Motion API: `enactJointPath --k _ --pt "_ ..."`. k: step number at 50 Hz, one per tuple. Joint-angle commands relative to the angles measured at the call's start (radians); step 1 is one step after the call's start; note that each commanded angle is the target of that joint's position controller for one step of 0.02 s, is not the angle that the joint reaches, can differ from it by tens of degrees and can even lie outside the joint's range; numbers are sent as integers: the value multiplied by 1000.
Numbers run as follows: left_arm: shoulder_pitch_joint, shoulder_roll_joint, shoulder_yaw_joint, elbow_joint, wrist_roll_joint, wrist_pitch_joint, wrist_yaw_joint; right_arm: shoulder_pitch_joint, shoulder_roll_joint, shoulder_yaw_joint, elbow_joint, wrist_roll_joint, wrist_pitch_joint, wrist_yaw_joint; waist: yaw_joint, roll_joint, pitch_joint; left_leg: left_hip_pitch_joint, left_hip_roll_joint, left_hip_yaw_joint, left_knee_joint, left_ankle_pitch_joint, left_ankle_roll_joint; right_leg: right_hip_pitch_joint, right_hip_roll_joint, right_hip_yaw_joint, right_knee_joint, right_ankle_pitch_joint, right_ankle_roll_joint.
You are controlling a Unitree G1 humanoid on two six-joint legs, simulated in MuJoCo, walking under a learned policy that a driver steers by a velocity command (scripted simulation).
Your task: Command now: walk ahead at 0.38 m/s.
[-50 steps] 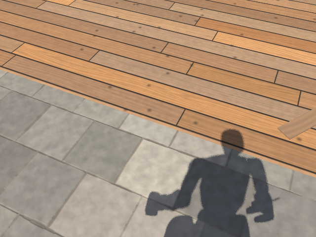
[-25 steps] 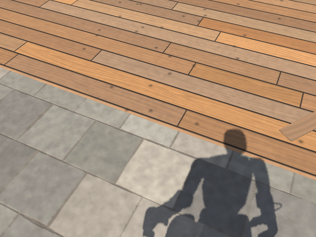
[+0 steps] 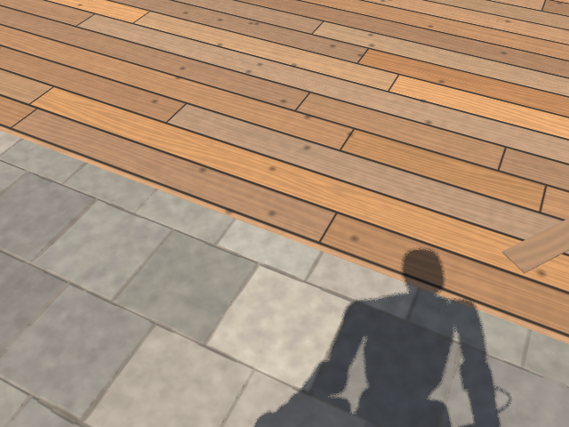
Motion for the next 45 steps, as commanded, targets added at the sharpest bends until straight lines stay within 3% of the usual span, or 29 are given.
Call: enactJointPath --k 1,3,6,7,8,10,11,12,13,14,15,16,18,21,24,27,28,31,33,34,35,36,37,38,39,40,42,43,45 --pt "44 175 39 -44 6 -51 6 -173 -96 -17 -127 15 -67 24 30 -118 190 -451 94 -44 335 -18 40 34 -421 570 -405 -449 -208" --pt "19 147 35 -72 -9 -68 -3 -125 -89 -21 -115 14 -97 38 6 -79 114 -444 123 -32 246 51 49 93 -357 423 -372 -300 -148" --pt "20 183 44 -89 -17 -66 -5 -134 -57 -15 -117 12 -114 43 -1 -124 64 -175 64 62 -3 112 17 -37 -243 229 -357 -180 -110" --pt "53 193 51 -62 62 -53 -18 -120 -51 -12 -137 -71 -72 82 -10 -139 48 -74 6 129 -82 41 17 -81 -208 183 -353 -244 -128" --pt "43 190 56 -67 66 -47 -23 -86 -49 -18 -136 -68 -52 89 -28 -140 71 23 -12 173 -121 95 14 -154 -210 167 -323 -271 -137" --pt "-9 191 60 -88 43 -44 -29 67 -65 -26 -100 -53 -45 79 -104 -64 75 270 -38 209 -190 154 22 -332 -189 131 -193 -306 -131" --pt "-42 157 49 -102 55 -51 -33 246 -107 -42 -48 -53 -62 66 -193 59 21 463 -4 127 -232 80 35 -436 -124 68 77 -192 -114" --pt "-139 35 16 -164 72 -63 -34 435 -206 -56 -18 -83 -81 51 -269 335 -38 525 267 -272 -388 -299 62 -591 -18 -16 568 -207 -68" --pt "-128 -2 11 -214 46 -73 -44 345 -219 -40 -35 -86 -83 48 -172 341 5 440 385 -752 -622 -600 132 -795 71 132 768 -145 -83" --pt "-129 43 16 -226 39 -74 -54 195 -227 -44 -76 -70 -81 46 -84 195 85 371 430 -681 -605 -591 154 -869 -41 168 851 -4 -95" --pt "-118 92 27 -211 41 -74 -66 116 -173 -32 -111 -56 -93 52 -59 75 67 318 373 -519 -566 -426 127 -813 -81 163 826 108 -82" --pt "-66 88 29 -188 45 -68 -74 84 -151 -24 -119 -49 -103 55 -21 59 43 270 317 -369 -572 -293 100 -729 -104 157 787 150 -58" --pt "-48 80 31 -179 57 -39 -92 100 -108 -9 -109 -51 -123 44 -5 83 51 218 264 -196 -609 -144 72 -676 -117 120 796 202 -19" --pt "-132 56 28 -206 38 -8 -97 186 -87 -4 -78 -51 -136 45 -23 50 116 222 224 -8 -627 78 39 -732 -103 80 765 285 -13" --pt "-244 50 23 -248 32 -2 -99 233 -69 5 -73 -54 -144 42 -45 57 155 240 196 131 -659 254 28 -735 -86 8 645 344 -23" --pt "-349 38 9 -298 38 -6 -107 268 -61 13 -63 -50 -144 25 -54 46 196 313 191 227 -676 457 24 -721 -87 -88 460 348 -46" --pt "-369 33 4 -313 39 -8 -109 274 -70 13 -60 -47 -141 19 -51 49 198 341 193 259 -666 585 17 -687 -78 -124 395 339 -60" --pt "-320 60 4 -324 33 -7 -101 268 -142 5 -69 -46 -126 -6 9 110 107 431 218 330 -482 1377 -10 -458 32 -234 280 283 -128" --pt "-86 123 27 -275 27 -4 -91 225 -215 -18 -98 -57 -94 -21 135 167 -20 464 252 324 -164 1649 1 -243 91 -237 277 171 -170" --pt "115 171 52 -220 25 -3 -82 175 -243 -31 -125 -63 -80 -16 223 178 -108 407 272 294 84 1635 30 -54 105 -198 267 81 -201" --pt "285 213 82 -171 26 -7 -67 127 -248 -38 -146 -63 -72 1 299 138 -164 237 247 276 400 1377 53 194 92 -103 154 37 -232" --pt "205 248 107 -167 8 4 -51 47 -154 -23 -187 -61 -86 26 230 -102 -84 -113 46 240 768 351 43 308 -34 151 98 -80 -268" --pt "108 334 113 -202 48 16 -59 49 -80 -1 -320 -34 -119 45 84 -234 -146 -556 -82 55 1015 -29 -4 520 -224 731 -75 -123 -469" --pt "144 299 111 -207 48 13 -51 -36 -121 6 -349 -46 -147 45 125 -43 -146 -632 -12 -78 969 42 17 504 -273 818 -210 -175 -440" --pt "143 230 97 -186 48 3 -41 -35 -133 7 -351 -43 -160 48 81 61 -46 -612 35 -85 863 87 21 366 -263 756 -253 -153 -393" --pt "116 193 85 -180 52 -9 -35 -46 -128 11 -354 -53 -155 47 23 134 25 -547 73 -81 761 98 10 217 -221 661 -267 -61 -344" --pt "55 171 66 -200 37 -39 -18 -12 -112 22 -349 -97 -109 53 -52 133 68 -440 115 -71 668 87 -31 14 -127 503 -270 60 -306" --pt "58 165 59 -205 25 -52 -19 -21 -109 26 -361 -104 -88 58 -62 116 82 -417 131 -55 616 74 -52 -61 -96 463 -277 81 -301" --pt "83 195 62 -215 15 -73 -24 -149 -105 40 -429 -101 -72 67 -37 80 130 -389 139 5 442 139 -80 -190 -43 403 -323 175 -290"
